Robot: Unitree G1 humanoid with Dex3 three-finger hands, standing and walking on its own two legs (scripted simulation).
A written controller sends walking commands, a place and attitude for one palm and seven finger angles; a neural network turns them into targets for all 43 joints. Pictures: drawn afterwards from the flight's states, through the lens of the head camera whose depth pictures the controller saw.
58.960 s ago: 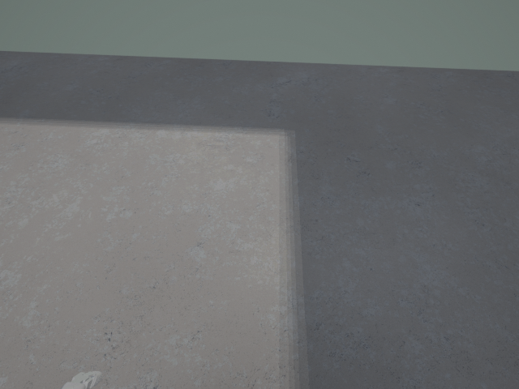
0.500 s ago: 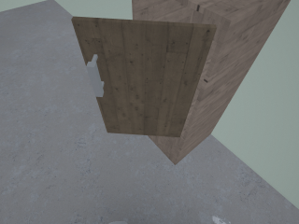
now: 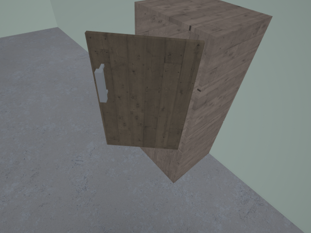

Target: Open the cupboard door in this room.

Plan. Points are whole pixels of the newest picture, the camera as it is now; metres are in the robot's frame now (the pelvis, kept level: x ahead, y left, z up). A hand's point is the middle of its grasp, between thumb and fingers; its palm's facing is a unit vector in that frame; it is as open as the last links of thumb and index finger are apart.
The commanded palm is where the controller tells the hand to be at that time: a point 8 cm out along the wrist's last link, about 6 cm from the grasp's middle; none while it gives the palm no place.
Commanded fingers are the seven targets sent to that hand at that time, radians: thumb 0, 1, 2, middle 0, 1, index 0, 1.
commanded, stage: come to a stop and stand still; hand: left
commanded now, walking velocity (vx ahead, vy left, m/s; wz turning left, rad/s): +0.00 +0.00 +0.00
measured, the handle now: (102, 83) +0.59 +0.24 +0.06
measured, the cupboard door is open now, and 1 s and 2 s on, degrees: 47 47 47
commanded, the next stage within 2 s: look again from close up in 1.16 s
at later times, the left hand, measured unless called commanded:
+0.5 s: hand out of the picture -0.10 +0.19 -0.18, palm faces +0.06 -0.99 -0.13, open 7.4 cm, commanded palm none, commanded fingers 0.00 0.90 0.90 -0.20 -0.30 -0.20 -0.30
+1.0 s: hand out of the picture -0.08 +0.28 -0.17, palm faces +0.06 -0.98 -0.16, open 7.4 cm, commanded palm none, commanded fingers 0.00 0.90 0.90 -0.20 -0.30 -0.20 -0.30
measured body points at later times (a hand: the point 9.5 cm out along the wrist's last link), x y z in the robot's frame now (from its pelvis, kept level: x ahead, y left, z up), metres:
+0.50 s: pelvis -0.05 +0.04 +0.00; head -0.07 +0.06 +0.45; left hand -0.10 +0.24 -0.17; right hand -0.07 -0.18 -0.15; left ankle +0.06 +0.09 -0.73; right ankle +0.01 -0.10 -0.73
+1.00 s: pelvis -0.14 +0.09 +0.00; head -0.18 +0.12 +0.45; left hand -0.09 +0.33 -0.16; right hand -0.18 -0.13 -0.14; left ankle -0.12 +0.15 -0.73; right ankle -0.10 -0.07 -0.65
